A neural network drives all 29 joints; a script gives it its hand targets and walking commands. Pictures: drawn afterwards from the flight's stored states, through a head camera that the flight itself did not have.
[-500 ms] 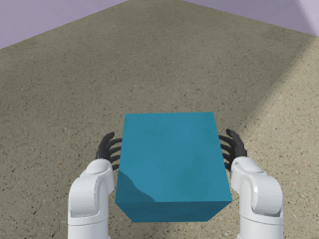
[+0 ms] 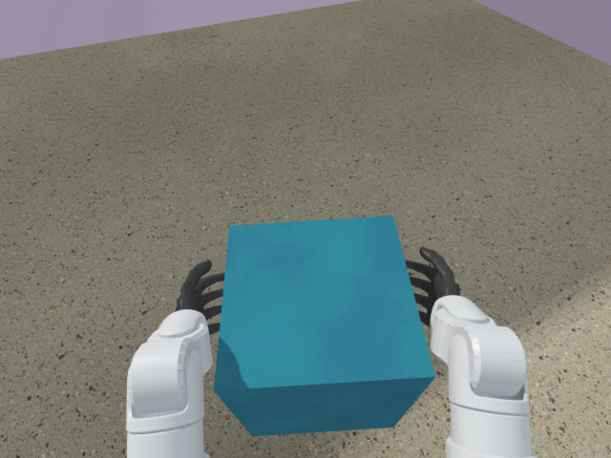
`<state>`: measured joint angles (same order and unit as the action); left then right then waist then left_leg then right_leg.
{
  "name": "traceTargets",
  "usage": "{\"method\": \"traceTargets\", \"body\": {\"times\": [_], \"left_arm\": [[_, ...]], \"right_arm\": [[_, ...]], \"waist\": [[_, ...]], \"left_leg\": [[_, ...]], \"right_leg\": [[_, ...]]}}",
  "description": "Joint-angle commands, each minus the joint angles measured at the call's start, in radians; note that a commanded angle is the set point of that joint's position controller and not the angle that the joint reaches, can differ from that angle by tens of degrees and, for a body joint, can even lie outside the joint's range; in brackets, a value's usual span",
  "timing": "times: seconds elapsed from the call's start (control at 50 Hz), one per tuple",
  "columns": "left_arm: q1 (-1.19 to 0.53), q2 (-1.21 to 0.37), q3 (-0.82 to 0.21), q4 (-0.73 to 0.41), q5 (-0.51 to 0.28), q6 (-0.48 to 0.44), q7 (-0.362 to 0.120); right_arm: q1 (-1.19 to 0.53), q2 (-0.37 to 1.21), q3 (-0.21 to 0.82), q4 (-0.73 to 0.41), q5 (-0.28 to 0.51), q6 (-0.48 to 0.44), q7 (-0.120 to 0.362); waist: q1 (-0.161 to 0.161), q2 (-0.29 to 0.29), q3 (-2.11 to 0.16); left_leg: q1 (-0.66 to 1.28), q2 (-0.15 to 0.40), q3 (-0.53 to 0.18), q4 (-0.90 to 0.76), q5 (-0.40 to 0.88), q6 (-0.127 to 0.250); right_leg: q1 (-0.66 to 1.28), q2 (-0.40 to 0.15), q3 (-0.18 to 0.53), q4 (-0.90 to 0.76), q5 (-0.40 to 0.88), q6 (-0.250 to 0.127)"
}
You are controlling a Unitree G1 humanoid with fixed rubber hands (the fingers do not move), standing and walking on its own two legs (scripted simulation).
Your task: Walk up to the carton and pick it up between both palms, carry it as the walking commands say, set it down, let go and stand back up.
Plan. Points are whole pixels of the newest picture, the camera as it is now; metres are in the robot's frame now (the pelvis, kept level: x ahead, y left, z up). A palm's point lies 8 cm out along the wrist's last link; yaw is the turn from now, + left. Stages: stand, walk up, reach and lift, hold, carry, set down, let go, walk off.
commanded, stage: carry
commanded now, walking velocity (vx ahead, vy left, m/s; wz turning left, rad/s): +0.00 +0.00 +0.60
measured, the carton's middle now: (317, 333) +0.28 +0.00 -0.01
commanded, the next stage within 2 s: none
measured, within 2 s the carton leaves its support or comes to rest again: neither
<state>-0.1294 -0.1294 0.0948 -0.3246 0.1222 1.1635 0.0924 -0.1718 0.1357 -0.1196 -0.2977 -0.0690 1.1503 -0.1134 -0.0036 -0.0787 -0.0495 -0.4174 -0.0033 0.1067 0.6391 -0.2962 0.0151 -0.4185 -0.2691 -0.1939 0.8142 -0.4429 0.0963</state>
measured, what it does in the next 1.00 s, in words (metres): walks backwards: right foot, then left foot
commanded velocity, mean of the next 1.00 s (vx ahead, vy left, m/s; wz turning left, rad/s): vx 0.00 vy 0.00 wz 0.14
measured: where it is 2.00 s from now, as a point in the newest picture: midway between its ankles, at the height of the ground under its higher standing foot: outside the picture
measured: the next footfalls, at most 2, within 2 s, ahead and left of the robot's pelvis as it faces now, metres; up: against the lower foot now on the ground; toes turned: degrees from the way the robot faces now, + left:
right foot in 0.44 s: +0.02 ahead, -0.08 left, +0.00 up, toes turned +25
left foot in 0.76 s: -0.06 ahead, +0.16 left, +0.00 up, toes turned +9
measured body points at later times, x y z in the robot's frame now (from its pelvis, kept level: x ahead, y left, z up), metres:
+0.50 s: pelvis -0.04 +0.00 +0.01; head -0.04 -0.03 +0.46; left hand +0.20 +0.20 +0.09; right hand +0.26 -0.10 +0.08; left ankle +0.01 +0.11 -0.71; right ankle -0.01 -0.10 -0.72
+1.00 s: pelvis -0.10 +0.03 +0.02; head -0.12 +0.03 +0.47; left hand +0.11 +0.25 +0.09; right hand +0.21 -0.04 +0.10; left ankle -0.10 +0.14 -0.72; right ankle -0.01 -0.10 -0.72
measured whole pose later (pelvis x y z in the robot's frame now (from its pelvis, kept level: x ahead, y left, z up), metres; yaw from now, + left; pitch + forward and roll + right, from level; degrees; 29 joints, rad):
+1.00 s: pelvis -0.10 +0.03 +0.02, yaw +15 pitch +1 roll +0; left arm -0.14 -0.13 0.10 -0.32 0.11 1.20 0.10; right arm -0.16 0.13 -0.12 -0.31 -0.08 1.18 -0.11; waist 0.03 -0.02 -0.08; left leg -0.32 0.01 0.05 0.51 -0.22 0.01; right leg -0.36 -0.10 -0.10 0.51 -0.18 0.03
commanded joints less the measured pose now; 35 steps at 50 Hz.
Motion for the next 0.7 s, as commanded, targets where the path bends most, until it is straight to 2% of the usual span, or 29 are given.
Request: {"method": "traceTargets", "body": {"times": [0.0,0.02,0.04,0.06,0.08,0.14,0.16,0.2,0.24,0.28,0.32,0.36,0.38,0.4,0.42,0.44,0.46,0.48,0.5,0.52,0.54,0.58,0.64,0.66,0.68], "left_arm": [[-0.538,-0.948,-0.783,-0.148,-0.445,-0.026,-0.227],[-0.541,-0.965,-0.786,-0.170,-0.453,-0.032,-0.229],[-0.520,-0.969,-0.778,-0.178,-0.454,-0.039,-0.226],[-0.516,-0.970,-0.785,-0.180,-0.451,-0.038,-0.221],[-0.508,-0.975,-0.785,-0.176,-0.450,-0.036,-0.218],[-0.429,-0.954,-0.782,-0.159,-0.436,-0.031,-0.213],[-0.419,-0.949,-0.778,-0.151,-0.431,-0.027,-0.214],[-0.370,-0.939,-0.753,-0.089,-0.411,-0.019,-0.217],[-0.369,-0.938,-0.747,-0.079,-0.409,-0.018,-0.220],[-0.375,-0.930,-0.719,-0.051,-0.403,-0.020,-0.223],[-0.405,-0.936,-0.711,-0.054,-0.411,-0.024,-0.223],[-0.417,-0.923,-0.702,-0.074,-0.406,-0.023,-0.226],[-0.404,-0.920,-0.691,-0.060,-0.403,-0.020,-0.227],[-0.385,-0.909,-0.672,-0.032,-0.395,-0.019,-0.230],[-0.355,-0.905,-0.668,-0.018,-0.386,-0.022,-0.233],[-0.353,-0.929,-0.680,-0.008,-0.385,-0.024,-0.233],[-0.392,-0.936,-0.680,-0.021,-0.389,-0.029,-0.236],[-0.423,-0.919,-0.663,-0.013,-0.386,-0.024,-0.238],[-0.482,-0.922,-0.680,-0.055,-0.399,-0.024,-0.238],[-0.504,-0.913,-0.688,-0.063,-0.412,-0.020,-0.236],[-0.488,-0.904,-0.691,-0.053,-0.403,-0.018,-0.235],[-0.451,-0.891,-0.682,-0.043,-0.384,-0.012,-0.233],[-0.396,-0.867,-0.651,-0.006,-0.349,0.006,-0.230],[-0.381,-0.863,-0.647,0.003,-0.347,0.012,-0.230],[-0.388,-0.870,-0.649,-0.007,-0.349,0.016,-0.231]], "right_arm": [[-0.431,0.926,0.742,-0.109,0.400,0.004,0.281],[-0.405,0.923,0.727,-0.117,0.386,0.002,0.280],[-0.389,0.910,0.713,-0.129,0.377,0.000,0.280],[-0.369,0.900,0.704,-0.119,0.366,-0.004,0.280],[-0.374,0.901,0.701,-0.128,0.368,-0.007,0.277],[-0.338,0.875,0.707,-0.156,0.357,-0.009,0.265],[-0.322,0.865,0.709,-0.153,0.351,-0.008,0.262],[-0.339,0.858,0.723,-0.151,0.349,0.000,0.260],[-0.350,0.858,0.738,-0.149,0.349,0.002,0.263],[-0.393,0.862,0.759,-0.138,0.354,0.006,0.267],[-0.411,0.868,0.776,-0.128,0.364,0.006,0.271],[-0.422,0.870,0.801,-0.135,0.373,0.012,0.271],[-0.426,0.867,0.810,-0.138,0.377,0.013,0.269],[-0.428,0.867,0.819,-0.117,0.373,0.016,0.267],[-0.436,0.860,0.821,-0.107,0.371,0.014,0.266],[-0.424,0.855,0.811,-0.118,0.375,0.014,0.268],[-0.479,0.856,0.816,-0.150,0.379,0.017,0.271],[-0.508,0.867,0.813,-0.111,0.379,0.018,0.272],[-0.546,0.885,0.814,-0.116,0.382,0.016,0.273],[-0.549,0.899,0.822,-0.105,0.388,0.015,0.271],[-0.540,0.899,0.820,-0.099,0.392,0.017,0.270],[-0.483,0.886,0.800,-0.061,0.388,0.029,0.266],[-0.430,0.873,0.784,-0.014,0.378,0.047,0.261],[-0.418,0.876,0.793,-0.011,0.379,0.052,0.260],[-0.439,0.885,0.805,-0.030,0.388,0.055,0.260]], "waist": [[-0.027,0.324,-0.361],[-0.025,0.260,-0.375],[-0.024,0.225,-0.361],[-0.015,0.220,-0.358],[-0.009,0.219,-0.366],[-0.003,0.222,-0.384],[-0.001,0.227,-0.380],[-0.001,0.197,-0.361],[-0.001,0.213,-0.346],[0.001,0.223,-0.329],[0.006,0.235,-0.323],[0.015,0.178,-0.326],[0.016,0.135,-0.344],[0.020,0.003,-0.321],[0.026,-0.191,-0.294],[0.011,-0.174,-0.285],[0.006,-0.176,-0.261],[0.015,-0.101,-0.217],[0.012,-0.020,-0.190],[0.013,-0.010,-0.186],[0.018,-0.002,-0.171],[0.019,-0.050,-0.181],[0.021,-0.118,-0.242],[0.016,-0.129,-0.252],[0.011,-0.117,-0.273]], "left_leg": [[0.500,0.304,-0.373,-0.087,1.093,0.174],[0.466,0.264,-0.329,-0.092,0.982,0.139],[0.425,0.239,-0.287,-0.102,0.876,0.121],[0.392,0.236,-0.304,-0.131,0.748,0.121],[0.389,0.234,-0.316,-0.153,0.681,0.123],[0.370,0.225,-0.353,-0.184,0.654,0.130],[0.360,0.235,-0.369,-0.200,0.608,0.140],[0.330,0.245,-0.408,-0.229,0.528,0.157],[0.291,0.245,-0.440,-0.244,0.495,0.163],[0.250,0.237,-0.439,-0.252,0.451,0.155],[0.216,0.210,-0.398,-0.234,0.444,0.135],[0.112,0.166,-0.372,-0.215,0.280,0.088],[0.031,0.122,-0.345,-0.173,0.182,0.055],[-0.100,0.054,-0.286,-0.102,0.033,0.017],[-0.212,-0.039,-0.161,0.098,-0.106,-0.018],[-0.148,0.009,-0.147,0.228,-0.197,-0.013],[-0.081,0.031,-0.146,0.252,-0.196,-0.012],[-0.061,0.026,-0.141,0.266,-0.166,-0.018],[-0.079,0.031,-0.137,0.244,-0.118,-0.027],[-0.106,0.028,-0.121,0.226,-0.087,-0.036],[-0.122,0.024,-0.101,0.205,-0.088,-0.040],[-0.080,0.018,-0.068,0.122,-0.114,-0.053],[-0.009,0.008,-0.025,-0.033,-0.109,-0.060],[0.040,0.014,-0.023,-0.123,-0.022,-0.058],[0.095,0.023,-0.025,-0.228,0.105,-0.059]], "right_leg": [[-0.268,0.136,0.099,0.323,-0.242,0.027],[-0.263,0.138,0.130,0.355,-0.182,0.015],[-0.268,0.145,0.133,0.368,-0.105,0.001],[-0.268,0.156,0.143,0.364,-0.050,-0.006],[-0.262,0.164,0.142,0.346,-0.027,-0.006],[-0.236,0.183,0.138,0.284,0.003,-0.005],[-0.231,0.187,0.141,0.251,-0.002,-0.008],[-0.207,0.197,0.147,0.166,-0.012,-0.011],[-0.161,0.205,0.157,0.076,-0.007,-0.019],[-0.086,0.225,0.155,-0.038,0.010,-0.030],[-0.002,0.247,0.132,-0.164,0.043,-0.039],[0.186,0.255,0.124,-0.384,0.141,-0.049],[0.298,0.185,0.202,-0.449,0.179,-0.065],[0.373,0.070,0.333,-0.518,0.132,-0.103],[0.384,-0.121,0.516,-0.562,0.276,-0.170],[0.255,-0.198,0.473,-0.521,0.353,-0.253],[0.145,-0.184,0.435,-0.506,0.332,-0.282],[0.098,-0.121,0.375,-0.532,0.250,-0.268],[0.121,-0.057,0.338,-0.524,0.257,-0.240],[0.159,-0.017,0.299,-0.513,0.288,-0.208],[0.161,-0.018,0.311,-0.505,0.296,-0.209],[0.167,-0.002,0.300,-0.475,0.372,-0.226],[0.247,0.016,0.259,-0.416,0.556,-0.224],[0.255,0.021,0.244,-0.396,0.586,-0.210],[0.268,0.048,0.220,-0.364,0.625,-0.179]]}}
